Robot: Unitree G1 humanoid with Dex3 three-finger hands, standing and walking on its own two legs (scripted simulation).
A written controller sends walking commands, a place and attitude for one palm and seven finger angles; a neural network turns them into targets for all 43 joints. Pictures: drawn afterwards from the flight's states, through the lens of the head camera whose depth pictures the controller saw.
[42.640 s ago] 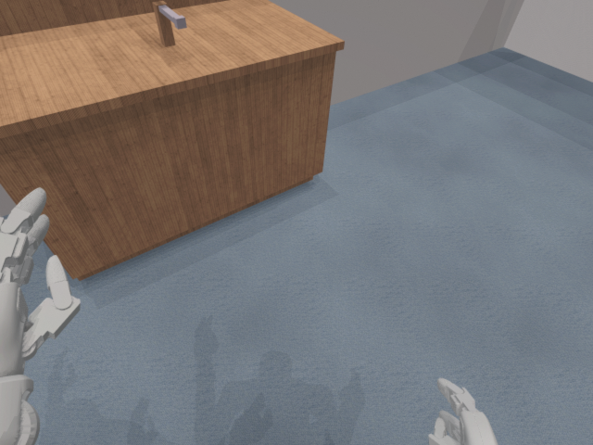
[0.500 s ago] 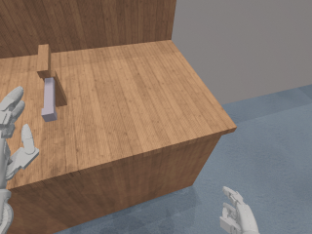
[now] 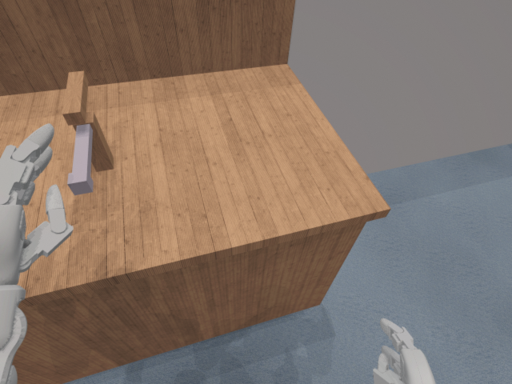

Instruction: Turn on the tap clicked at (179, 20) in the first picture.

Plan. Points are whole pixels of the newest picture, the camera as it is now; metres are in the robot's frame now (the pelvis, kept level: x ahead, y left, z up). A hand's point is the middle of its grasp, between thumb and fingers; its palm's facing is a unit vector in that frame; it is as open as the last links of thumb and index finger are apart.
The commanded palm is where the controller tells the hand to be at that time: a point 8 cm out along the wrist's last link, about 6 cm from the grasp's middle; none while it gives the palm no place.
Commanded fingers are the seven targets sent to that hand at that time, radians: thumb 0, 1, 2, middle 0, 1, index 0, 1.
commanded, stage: turn the palm inward beside the body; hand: left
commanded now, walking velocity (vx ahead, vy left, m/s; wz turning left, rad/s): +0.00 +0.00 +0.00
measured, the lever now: (80, 182) +0.37 +0.33 +0.08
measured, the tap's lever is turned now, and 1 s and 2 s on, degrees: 0 0 0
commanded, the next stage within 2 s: none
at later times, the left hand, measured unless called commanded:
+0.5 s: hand (78, 263) +0.20 +0.22 +0.16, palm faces +0.57 -0.77 -0.28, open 7.5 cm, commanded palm +0.15 +0.25 +0.16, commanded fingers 0.00 0.90 0.90 -0.20 -0.30 -0.20 -0.30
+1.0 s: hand (124, 277) +0.20 +0.18 +0.13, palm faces +0.48 -0.84 -0.25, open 7.5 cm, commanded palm +0.15 +0.22 +0.15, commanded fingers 0.00 0.90 0.90 -0.20 -0.30 -0.20 -0.30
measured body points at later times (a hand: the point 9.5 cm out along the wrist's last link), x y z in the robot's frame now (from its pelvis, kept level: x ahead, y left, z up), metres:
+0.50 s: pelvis -0.01 -0.06 -0.02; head -0.02 -0.08 +0.43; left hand +0.17 +0.26 +0.18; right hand +0.21 -0.25 -0.10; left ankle +0.03 +0.08 -0.74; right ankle +0.00 -0.12 -0.74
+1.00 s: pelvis +0.02 -0.08 -0.02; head +0.01 -0.11 +0.43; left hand +0.17 +0.22 +0.15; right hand +0.22 -0.31 -0.10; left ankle +0.03 +0.08 -0.74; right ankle +0.00 -0.12 -0.74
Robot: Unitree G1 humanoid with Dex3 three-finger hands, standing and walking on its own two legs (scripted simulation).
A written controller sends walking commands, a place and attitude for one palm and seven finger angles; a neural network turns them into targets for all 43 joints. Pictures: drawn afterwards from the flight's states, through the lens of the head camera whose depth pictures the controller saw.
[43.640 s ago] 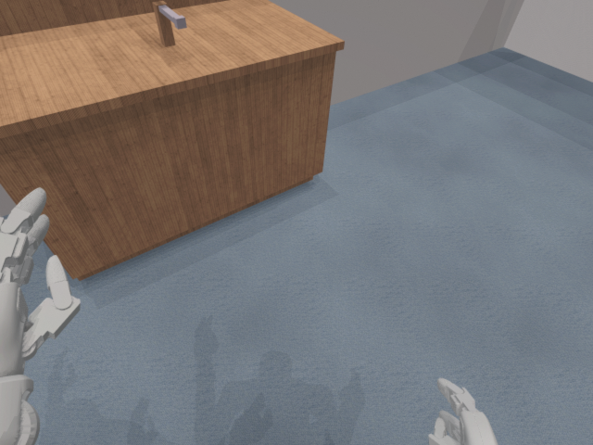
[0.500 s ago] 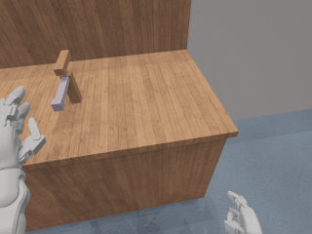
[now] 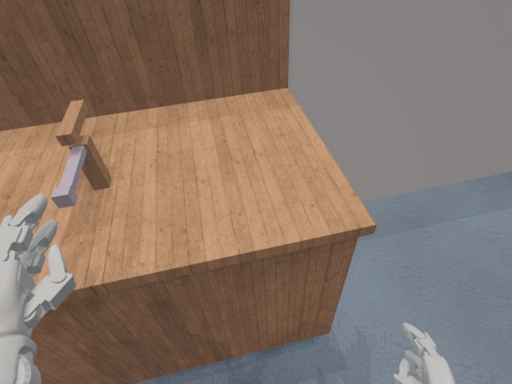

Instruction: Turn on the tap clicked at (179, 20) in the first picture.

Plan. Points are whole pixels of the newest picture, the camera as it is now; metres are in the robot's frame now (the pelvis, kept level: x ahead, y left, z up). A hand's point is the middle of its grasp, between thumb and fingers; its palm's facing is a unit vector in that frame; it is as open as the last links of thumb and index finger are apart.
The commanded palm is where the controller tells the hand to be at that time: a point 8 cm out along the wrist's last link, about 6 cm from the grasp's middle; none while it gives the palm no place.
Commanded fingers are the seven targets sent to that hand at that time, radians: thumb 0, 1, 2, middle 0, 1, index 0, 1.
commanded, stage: turn the palm inward beside the body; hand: left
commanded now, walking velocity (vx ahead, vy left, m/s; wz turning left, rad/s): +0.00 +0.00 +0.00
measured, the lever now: (64, 196) +0.37 +0.39 +0.10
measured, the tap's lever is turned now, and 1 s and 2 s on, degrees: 0 0 0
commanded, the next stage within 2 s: reach beside the lever's end, fingers flat in 1.16 s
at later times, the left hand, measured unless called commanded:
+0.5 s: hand (42, 307) +0.16 +0.26 +0.15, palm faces +0.48 -0.86 -0.15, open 7.5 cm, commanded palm +0.10 +0.30 +0.16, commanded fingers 0.00 0.90 0.90 -0.20 -0.30 -0.20 -0.30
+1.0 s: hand (37, 301) +0.16 +0.27 +0.15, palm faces +0.49 -0.86 -0.10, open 7.5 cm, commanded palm +0.11 +0.31 +0.16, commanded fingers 0.00 0.90 0.90 -0.20 -0.30 -0.20 -0.30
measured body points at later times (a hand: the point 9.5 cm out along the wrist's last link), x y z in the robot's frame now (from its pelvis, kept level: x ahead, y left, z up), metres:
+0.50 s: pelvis -0.03 +0.03 +0.00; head -0.05 +0.01 +0.45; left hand +0.13 +0.31 +0.16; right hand +0.18 -0.18 -0.07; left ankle +0.01 +0.16 -0.72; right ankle -0.03 -0.04 -0.72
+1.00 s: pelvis -0.02 +0.04 +0.00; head -0.05 +0.02 +0.45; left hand +0.13 +0.32 +0.16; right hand +0.19 -0.16 -0.06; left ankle +0.01 +0.16 -0.72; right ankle -0.03 -0.04 -0.72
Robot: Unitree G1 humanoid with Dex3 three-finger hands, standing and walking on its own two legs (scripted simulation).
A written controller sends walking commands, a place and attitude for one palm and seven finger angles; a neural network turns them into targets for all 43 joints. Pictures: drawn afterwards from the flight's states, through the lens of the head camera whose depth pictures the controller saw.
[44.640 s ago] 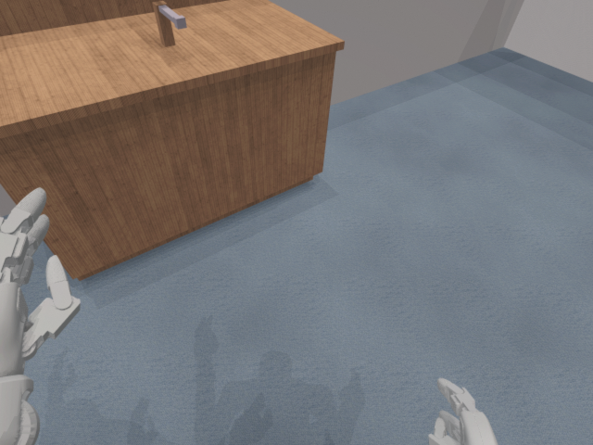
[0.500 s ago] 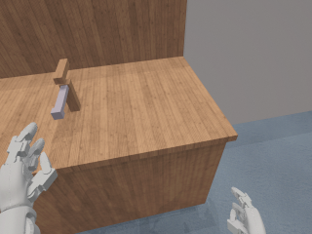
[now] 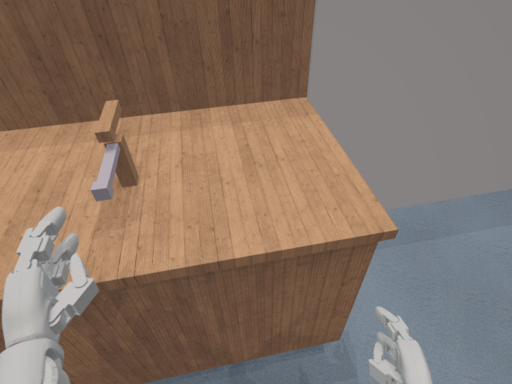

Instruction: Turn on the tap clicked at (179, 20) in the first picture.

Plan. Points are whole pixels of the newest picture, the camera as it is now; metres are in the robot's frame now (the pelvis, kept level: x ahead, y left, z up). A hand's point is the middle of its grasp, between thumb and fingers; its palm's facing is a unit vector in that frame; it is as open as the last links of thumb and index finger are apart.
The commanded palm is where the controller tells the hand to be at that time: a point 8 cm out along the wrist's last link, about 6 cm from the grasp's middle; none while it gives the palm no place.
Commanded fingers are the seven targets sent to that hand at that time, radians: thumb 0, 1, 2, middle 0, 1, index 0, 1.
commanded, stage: turn the palm inward beside the body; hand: left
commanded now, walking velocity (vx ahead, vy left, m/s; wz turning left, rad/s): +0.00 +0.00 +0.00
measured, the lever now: (102, 190) +0.39 +0.35 +0.10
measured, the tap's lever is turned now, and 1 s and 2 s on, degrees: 0 0 0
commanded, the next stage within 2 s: reach beside the lever's end, fingers flat in 0.16 s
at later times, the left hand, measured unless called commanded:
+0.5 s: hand (95, 277) +0.20 +0.24 +0.14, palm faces +0.53 -0.84 -0.12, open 7.5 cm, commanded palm +0.15 +0.28 +0.15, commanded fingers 0.00 0.90 0.90 -0.20 -0.30 -0.20 -0.30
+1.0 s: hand (82, 249) +0.24 +0.29 +0.13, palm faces +0.57 -0.82 -0.11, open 7.5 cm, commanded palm +0.21 +0.32 +0.13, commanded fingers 0.00 0.90 0.90 -0.19 -0.25 -0.19 -0.25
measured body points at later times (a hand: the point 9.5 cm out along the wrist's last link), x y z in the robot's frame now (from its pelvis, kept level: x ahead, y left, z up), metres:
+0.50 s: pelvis +0.00 -0.02 +0.00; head -0.03 -0.04 +0.45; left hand +0.16 +0.28 +0.15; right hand +0.20 -0.23 -0.07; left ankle +0.03 +0.12 -0.72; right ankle -0.01 -0.08 -0.73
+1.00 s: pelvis +0.00 -0.02 +0.00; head +0.00 -0.04 +0.45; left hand +0.21 +0.33 +0.13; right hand +0.18 -0.25 -0.08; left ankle +0.03 +0.12 -0.72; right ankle -0.01 -0.08 -0.73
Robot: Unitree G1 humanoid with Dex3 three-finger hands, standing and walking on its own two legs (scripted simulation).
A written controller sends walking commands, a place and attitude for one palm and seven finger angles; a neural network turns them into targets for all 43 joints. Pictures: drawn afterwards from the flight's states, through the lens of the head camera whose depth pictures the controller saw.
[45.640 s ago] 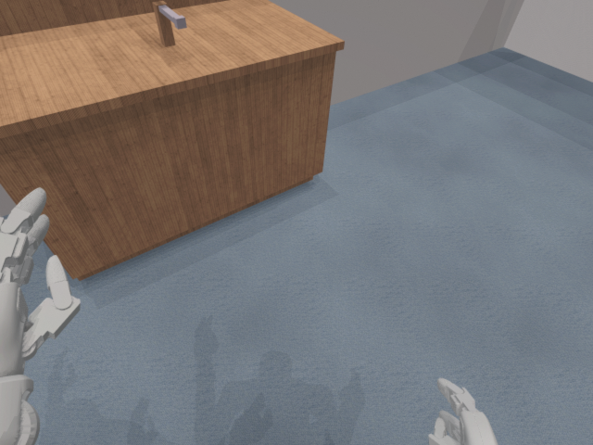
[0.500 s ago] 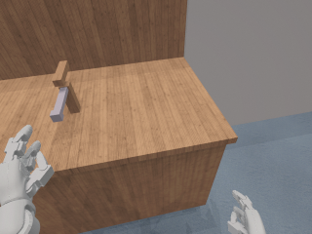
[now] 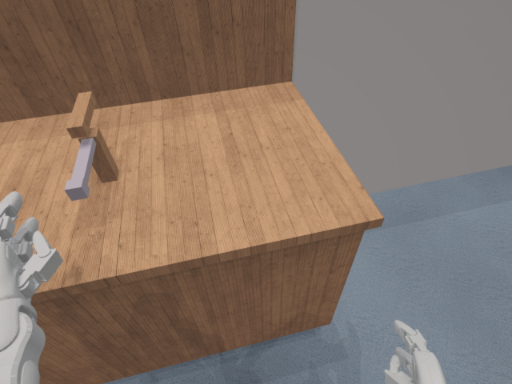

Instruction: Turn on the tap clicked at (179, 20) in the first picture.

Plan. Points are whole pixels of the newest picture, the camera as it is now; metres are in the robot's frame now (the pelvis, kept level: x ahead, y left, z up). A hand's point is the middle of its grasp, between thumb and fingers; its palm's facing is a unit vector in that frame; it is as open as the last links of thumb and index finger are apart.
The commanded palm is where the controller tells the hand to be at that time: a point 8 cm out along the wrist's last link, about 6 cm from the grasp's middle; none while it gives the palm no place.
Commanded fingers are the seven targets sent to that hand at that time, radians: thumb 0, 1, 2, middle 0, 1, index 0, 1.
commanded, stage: reach beside the lever's end, fingers flat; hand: left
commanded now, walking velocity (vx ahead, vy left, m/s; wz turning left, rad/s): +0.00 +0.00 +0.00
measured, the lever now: (77, 189) +0.39 +0.37 +0.09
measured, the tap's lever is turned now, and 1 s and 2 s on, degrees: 0 0 0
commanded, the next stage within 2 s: push the lever round in 1.62 s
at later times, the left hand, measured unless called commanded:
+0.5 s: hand (44, 233) +0.28 +0.35 +0.11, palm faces +0.59 -0.80 -0.10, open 7.7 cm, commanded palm +0.24 +0.39 +0.11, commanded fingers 0.00 0.90 0.90 -0.16 -0.19 -0.16 -0.19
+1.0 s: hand (49, 209) +0.34 +0.39 +0.09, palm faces +0.57 -0.81 -0.10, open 7.8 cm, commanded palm +0.29 +0.42 +0.09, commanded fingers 0.00 0.90 0.90 -0.15 -0.15 -0.15 -0.15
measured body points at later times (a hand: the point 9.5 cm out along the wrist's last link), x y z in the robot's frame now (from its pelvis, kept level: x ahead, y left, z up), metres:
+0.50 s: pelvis +0.00 +0.02 +0.00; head +0.02 +0.01 +0.45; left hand +0.24 +0.39 +0.12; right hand +0.17 -0.22 -0.09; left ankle +0.03 +0.13 -0.73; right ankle -0.01 -0.07 -0.73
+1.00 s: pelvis +0.00 +0.03 -0.01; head +0.04 +0.03 +0.44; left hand +0.30 +0.43 +0.10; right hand +0.11 -0.23 -0.11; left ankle +0.03 +0.13 -0.73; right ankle -0.01 -0.07 -0.73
